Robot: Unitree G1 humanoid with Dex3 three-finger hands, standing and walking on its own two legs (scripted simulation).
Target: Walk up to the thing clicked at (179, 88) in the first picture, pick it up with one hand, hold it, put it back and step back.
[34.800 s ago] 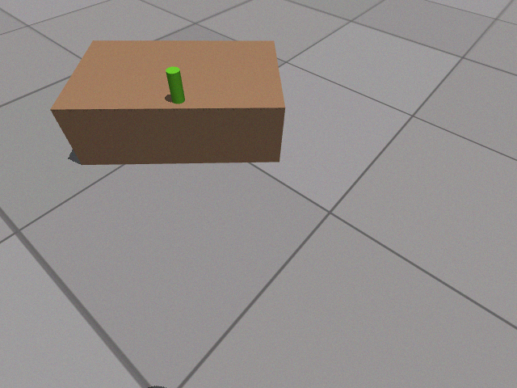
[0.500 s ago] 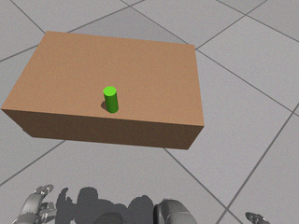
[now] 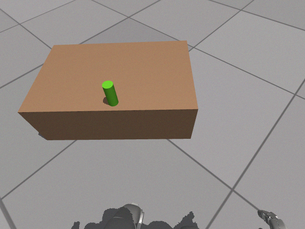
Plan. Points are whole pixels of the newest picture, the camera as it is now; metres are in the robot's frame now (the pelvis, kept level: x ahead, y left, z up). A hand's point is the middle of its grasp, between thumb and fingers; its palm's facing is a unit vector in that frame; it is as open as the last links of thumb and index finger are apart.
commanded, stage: step back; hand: left
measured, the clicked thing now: (110, 94) +0.79 +0.30 -0.33
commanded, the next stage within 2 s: stand in 1.74 s
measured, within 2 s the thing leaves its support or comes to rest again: neither
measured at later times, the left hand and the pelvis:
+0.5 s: hand out of the picture -0.09 +0.25 -0.15, palm faces +0.08 -0.93 -0.37, open 7.3 cm; pelvis -0.17 -0.02 +0.00, yaw +4 degrees
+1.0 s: hand out of the picture -0.24 +0.26 -0.15, palm faces +0.12 -0.90 -0.42, open 7.4 cm; pelvis -0.26 -0.03 -0.01, yaw +6 degrees
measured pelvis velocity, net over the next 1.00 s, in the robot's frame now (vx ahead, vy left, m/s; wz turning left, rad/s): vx -0.26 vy -0.03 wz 0.11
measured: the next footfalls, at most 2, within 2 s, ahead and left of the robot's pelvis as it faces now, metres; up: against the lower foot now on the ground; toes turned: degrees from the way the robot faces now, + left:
left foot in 0.24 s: -0.07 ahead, +0.11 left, +0.00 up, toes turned +4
right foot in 0.58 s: -0.20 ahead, -0.17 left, +0.00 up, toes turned +4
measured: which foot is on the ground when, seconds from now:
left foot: up 0.00-0.22, down 0.24-0.60, up 0.62-0.88, down 0.90-1.00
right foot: down 0.00-0.26, up 0.28-0.56, down 0.58-0.96, up 0.98-1.00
